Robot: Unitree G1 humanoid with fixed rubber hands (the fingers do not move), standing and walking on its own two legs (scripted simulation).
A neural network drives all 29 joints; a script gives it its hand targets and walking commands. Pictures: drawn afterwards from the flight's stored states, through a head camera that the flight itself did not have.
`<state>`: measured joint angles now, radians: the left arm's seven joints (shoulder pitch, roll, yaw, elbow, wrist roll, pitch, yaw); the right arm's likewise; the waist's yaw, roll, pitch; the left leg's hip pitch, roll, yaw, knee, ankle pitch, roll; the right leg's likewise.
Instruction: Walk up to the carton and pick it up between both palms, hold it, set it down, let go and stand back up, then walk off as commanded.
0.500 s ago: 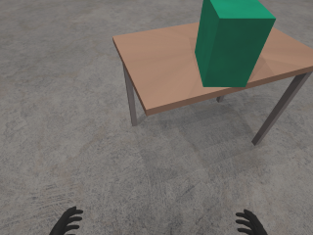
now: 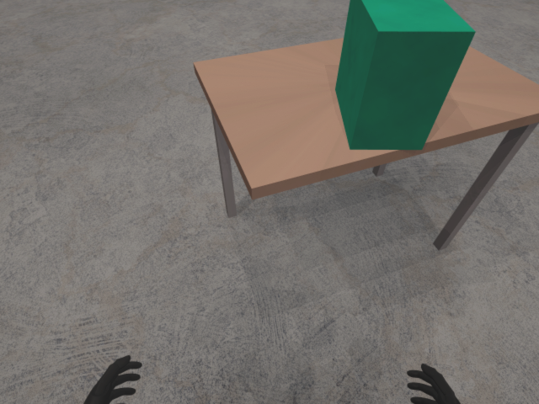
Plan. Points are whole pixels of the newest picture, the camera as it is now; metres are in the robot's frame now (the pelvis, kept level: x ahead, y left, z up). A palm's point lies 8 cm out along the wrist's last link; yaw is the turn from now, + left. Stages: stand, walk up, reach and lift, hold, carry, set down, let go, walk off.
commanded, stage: stand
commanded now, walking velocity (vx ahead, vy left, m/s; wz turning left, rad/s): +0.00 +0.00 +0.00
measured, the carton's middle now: (387, 67) +0.79 -0.25 +0.12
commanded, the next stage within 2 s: walk up in 0.64 s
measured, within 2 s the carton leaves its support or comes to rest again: neither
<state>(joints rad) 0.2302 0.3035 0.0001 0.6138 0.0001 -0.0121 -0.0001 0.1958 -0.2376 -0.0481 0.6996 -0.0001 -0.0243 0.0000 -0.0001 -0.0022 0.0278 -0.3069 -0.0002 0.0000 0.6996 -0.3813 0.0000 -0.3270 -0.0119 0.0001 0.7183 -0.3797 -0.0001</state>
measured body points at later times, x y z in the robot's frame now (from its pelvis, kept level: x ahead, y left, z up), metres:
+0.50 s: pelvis -0.01 +0.00 +0.00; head +0.00 +0.00 +0.45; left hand +0.14 +0.27 -0.09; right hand +0.13 -0.26 -0.11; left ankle +0.00 +0.12 -0.72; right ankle +0.00 -0.12 -0.72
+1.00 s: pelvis -0.01 -0.02 +0.00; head -0.02 +0.00 +0.45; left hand +0.13 +0.28 -0.09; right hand +0.05 -0.31 -0.10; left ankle +0.00 +0.12 -0.72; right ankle +0.00 -0.13 -0.67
